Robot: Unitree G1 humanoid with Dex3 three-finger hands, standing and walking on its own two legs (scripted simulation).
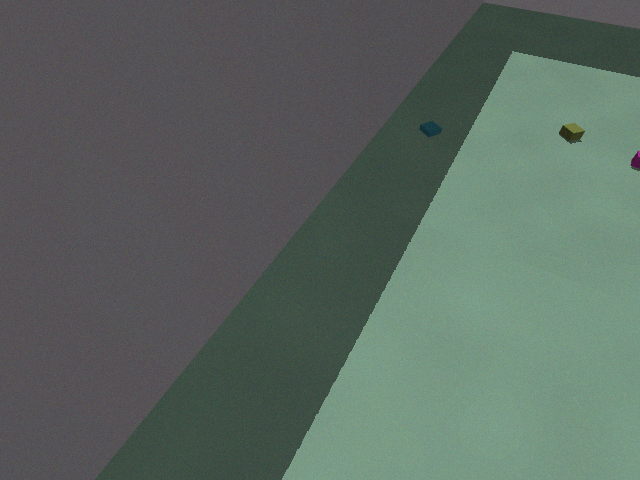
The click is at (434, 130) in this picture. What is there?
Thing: small box
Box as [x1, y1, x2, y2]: [419, 121, 441, 136]
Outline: 432,121 421,124 419,128 428,136 439,133 441,130 441,128
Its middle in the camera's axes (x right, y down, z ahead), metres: +0.63 -0.62 +2.18
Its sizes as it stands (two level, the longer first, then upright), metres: 0.088 0.086 0.032
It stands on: the floor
